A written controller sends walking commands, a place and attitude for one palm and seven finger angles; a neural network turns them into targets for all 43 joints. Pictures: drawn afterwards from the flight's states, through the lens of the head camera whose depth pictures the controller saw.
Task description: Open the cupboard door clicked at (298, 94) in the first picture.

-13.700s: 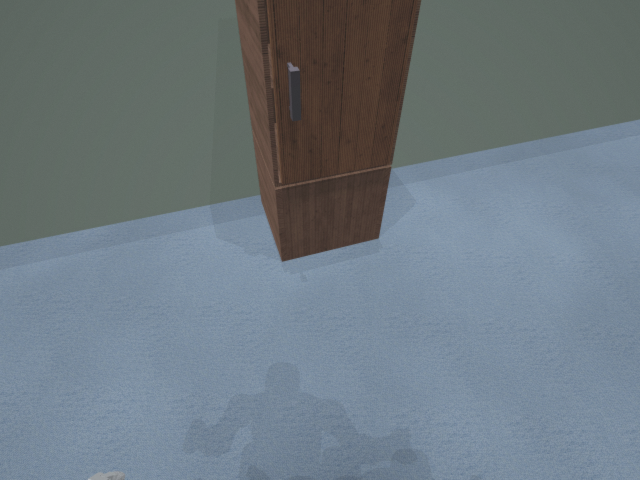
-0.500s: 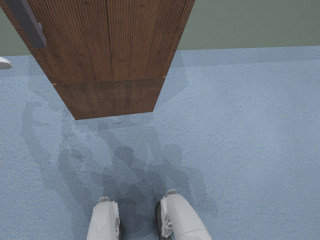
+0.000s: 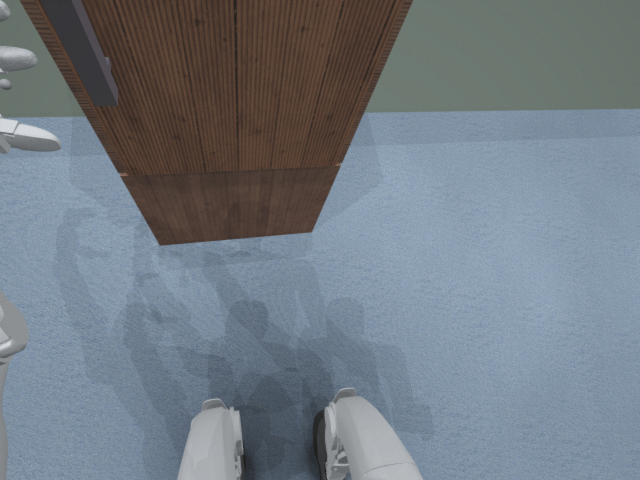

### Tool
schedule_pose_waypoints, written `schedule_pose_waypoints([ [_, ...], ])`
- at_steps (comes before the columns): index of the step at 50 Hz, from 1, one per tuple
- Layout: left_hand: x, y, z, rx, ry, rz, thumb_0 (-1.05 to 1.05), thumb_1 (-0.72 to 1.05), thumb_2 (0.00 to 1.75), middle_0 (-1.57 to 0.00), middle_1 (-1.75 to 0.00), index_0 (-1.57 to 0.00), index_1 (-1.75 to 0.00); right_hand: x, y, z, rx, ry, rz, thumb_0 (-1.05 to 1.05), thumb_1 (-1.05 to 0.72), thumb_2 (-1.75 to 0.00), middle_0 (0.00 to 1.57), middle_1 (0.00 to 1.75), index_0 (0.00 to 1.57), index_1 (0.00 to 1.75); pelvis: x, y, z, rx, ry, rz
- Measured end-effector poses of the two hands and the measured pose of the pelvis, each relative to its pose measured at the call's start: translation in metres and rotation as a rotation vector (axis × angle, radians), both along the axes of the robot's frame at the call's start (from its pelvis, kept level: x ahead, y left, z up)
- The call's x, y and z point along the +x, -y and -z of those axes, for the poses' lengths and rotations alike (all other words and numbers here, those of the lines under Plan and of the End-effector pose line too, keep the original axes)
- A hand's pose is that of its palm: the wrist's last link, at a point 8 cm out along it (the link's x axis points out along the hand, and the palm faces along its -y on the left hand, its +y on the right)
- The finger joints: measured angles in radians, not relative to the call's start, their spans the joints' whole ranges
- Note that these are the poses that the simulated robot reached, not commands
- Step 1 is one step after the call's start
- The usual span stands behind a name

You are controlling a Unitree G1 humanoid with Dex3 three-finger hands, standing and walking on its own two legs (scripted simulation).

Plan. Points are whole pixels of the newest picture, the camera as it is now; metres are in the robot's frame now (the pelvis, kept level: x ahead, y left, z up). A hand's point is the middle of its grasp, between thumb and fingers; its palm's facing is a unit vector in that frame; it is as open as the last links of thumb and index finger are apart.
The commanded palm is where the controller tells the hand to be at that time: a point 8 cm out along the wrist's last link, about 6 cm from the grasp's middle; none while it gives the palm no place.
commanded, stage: move the hooked fingers beside the handle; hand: left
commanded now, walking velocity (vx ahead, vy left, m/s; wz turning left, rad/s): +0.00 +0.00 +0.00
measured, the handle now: (85, 35) +0.59 +0.21 +0.08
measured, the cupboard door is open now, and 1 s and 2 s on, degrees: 0 0 0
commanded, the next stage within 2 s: slide the fingers in behind the handle in 0.24 s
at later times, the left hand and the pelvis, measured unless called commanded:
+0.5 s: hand (21, 85) +0.53 +0.26 +0.07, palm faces +0.04 -1.00 -0.03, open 14.0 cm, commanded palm +0.52 +0.28 +0.07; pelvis +0.00 -0.01 +0.00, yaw +0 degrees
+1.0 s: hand (60, 84) +0.54 +0.23 +0.07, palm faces +0.05 -1.00 -0.02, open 14.0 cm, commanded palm +0.52 +0.26 +0.07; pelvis +0.00 -0.01 +0.00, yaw +0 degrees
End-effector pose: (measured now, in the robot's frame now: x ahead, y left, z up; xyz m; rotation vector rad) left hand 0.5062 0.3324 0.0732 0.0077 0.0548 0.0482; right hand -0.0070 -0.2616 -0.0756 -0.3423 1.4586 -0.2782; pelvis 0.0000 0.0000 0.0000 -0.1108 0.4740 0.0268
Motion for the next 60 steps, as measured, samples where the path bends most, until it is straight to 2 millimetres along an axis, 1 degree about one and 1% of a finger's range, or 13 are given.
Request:
schedule_pose_waypoints([
  [7,0.002,0.005,0.002,0.010,0.003,-0.005,-0.02,-0.50,0.30,-0.30,-1.20,-0.30,-1.20,0.000,0.003,0.002,0.001,0.006,0.001,0.00,-0.90,-0.90,0.20,0.30,0.21,0.30,-0.001,0.002,0.002,0.003,-0.001,0.004],
  [12,0.000,0.005,0.002,0.012,0.008,-0.013,-0.02,-0.50,0.30,-0.30,-1.20,-0.30,-1.20,-0.002,0.004,0.004,0.006,0.004,0.013,0.00,-0.90,-0.90,0.20,0.30,0.21,0.30,-0.001,0.005,0.002,0.006,-0.002,0.010],
  [20,-0.004,0.006,-0.003,0.021,0.010,-0.009,-0.02,-0.50,0.30,-0.30,-1.20,-0.30,-1.20,-0.007,0.006,0.005,0.017,-0.013,0.016,0.00,-0.90,-0.90,0.20,0.30,0.21,0.30,-0.002,0.008,0.001,0.008,0.003,0.006],
  [26,-0.003,0.018,-0.004,0.015,0.008,0.005,-0.02,-0.50,0.30,-0.30,-1.20,-0.30,-1.20,-0.006,0.010,0.006,0.016,-0.009,0.009,0.00,-0.90,-0.90,0.20,0.30,0.21,0.30,-0.002,0.010,0.001,0.011,0.006,0.001],
  [31,0.001,0.029,0.002,-0.002,-0.005,0.002,-0.02,-0.50,0.30,-0.30,-1.20,-0.30,-1.20,-0.003,0.013,0.006,0.010,0.013,0.008,0.00,-0.90,-0.90,0.20,0.30,0.21,0.30,-0.003,0.012,0.002,0.013,0.007,0.005],
  [38,0.003,0.034,0.001,0.016,0.019,-0.009,-0.02,-0.50,0.30,-0.30,-1.20,-0.30,-1.20,-0.005,0.013,0.008,0.016,0.023,0.020,0.00,-0.90,-0.90,0.20,0.30,0.21,0.30,-0.003,0.013,0.003,0.016,0.005,0.013],
  [45,0.002,0.038,0.003,0.011,-0.002,-0.005,-0.02,-0.50,0.30,-0.30,-1.20,-0.30,-1.20,-0.007,0.010,0.009,0.034,0.004,0.023,0.00,-0.90,-0.90,0.20,0.30,0.21,0.30,-0.002,0.013,0.001,0.018,0.008,0.009],
  [57,0.013,0.059,0.007,0.002,0.000,0.004,-0.02,-0.50,0.30,-0.30,-1.20,-0.30,-1.20,-0.009,0.009,0.010,0.034,0.002,0.025,0.00,-0.90,-0.90,0.20,0.30,0.21,0.30,-0.001,0.012,0.003,0.019,0.001,0.008],
  [60,0.013,0.061,0.008,0.002,0.005,-0.007,-0.02,-0.50,0.30,-0.30,-1.20,-0.30,-1.20,-0.009,0.008,0.010,0.039,0.002,0.030,0.00,-0.90,-0.90,0.20,0.30,0.21,0.30,0.000,0.012,0.002,0.021,0.000,0.011],
])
